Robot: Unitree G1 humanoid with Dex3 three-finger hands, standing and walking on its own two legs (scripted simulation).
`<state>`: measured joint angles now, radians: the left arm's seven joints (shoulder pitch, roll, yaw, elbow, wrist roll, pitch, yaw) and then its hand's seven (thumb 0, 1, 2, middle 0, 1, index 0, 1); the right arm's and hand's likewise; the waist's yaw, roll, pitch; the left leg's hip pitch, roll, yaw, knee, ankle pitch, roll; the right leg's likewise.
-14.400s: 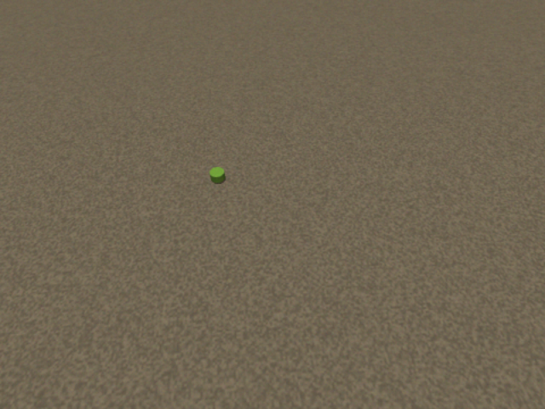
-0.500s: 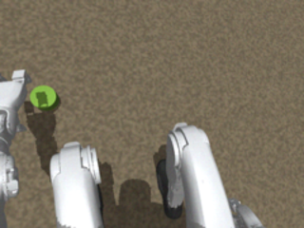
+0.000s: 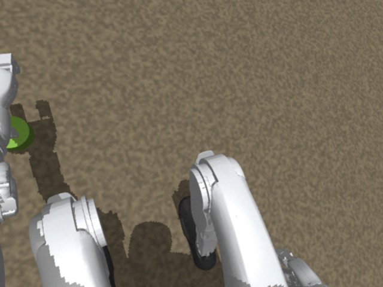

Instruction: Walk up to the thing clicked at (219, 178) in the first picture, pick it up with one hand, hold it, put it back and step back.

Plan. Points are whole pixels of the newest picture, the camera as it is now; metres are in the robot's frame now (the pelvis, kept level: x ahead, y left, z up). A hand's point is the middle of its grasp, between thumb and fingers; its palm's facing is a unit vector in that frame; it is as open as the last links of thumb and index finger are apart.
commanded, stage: approach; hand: left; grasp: from above
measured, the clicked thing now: (13, 133) +0.48 +0.28 -0.30
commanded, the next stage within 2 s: close in in 0.24 s
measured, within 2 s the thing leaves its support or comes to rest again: neither
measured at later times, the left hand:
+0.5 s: hand out of the picture +0.42 +0.30 -0.19, palm faces -0.49 -0.09 -0.87, open 13.8 cm
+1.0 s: hand (10, 132) +0.47 +0.27 -0.24, palm faces -0.47 -0.10 -0.88, open 13.9 cm
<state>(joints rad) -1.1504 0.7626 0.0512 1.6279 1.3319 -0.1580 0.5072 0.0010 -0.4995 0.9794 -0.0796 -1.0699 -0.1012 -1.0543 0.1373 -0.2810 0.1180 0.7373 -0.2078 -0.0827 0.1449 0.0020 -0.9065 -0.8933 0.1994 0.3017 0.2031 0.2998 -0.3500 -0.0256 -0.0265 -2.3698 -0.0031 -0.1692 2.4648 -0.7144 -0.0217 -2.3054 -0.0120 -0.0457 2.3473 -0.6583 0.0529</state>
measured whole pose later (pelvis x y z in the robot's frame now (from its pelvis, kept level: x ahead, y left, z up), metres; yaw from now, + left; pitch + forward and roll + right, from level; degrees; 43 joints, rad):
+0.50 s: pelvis -0.01 +0.00 +0.00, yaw +1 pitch +33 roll -9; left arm -0.94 0.74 0.03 1.46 1.24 -0.26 0.41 0.00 -0.48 0.96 -0.09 -1.05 -0.12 -1.03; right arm 0.15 -0.29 0.09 0.74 -0.17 -0.05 0.16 0.00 -0.90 -0.89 0.20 0.30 0.20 0.30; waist -0.24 -0.03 -0.01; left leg -2.34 -0.01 -0.16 2.45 -0.70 -0.03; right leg -2.27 -0.02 -0.04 2.34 -0.65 0.06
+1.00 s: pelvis +0.00 +0.00 -0.01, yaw -2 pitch +32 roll -11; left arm -1.08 0.87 0.11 1.72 1.30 -0.18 0.57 0.00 -0.47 0.95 -0.08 -1.03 -0.10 -1.02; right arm 0.17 -0.30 0.21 0.71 -0.25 -0.16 0.22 0.00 -0.90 -0.89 0.20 0.30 0.20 0.30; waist -0.39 -0.07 0.09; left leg -2.38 0.00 -0.21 2.53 -0.73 -0.02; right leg -2.30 0.01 -0.07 2.38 -0.65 0.07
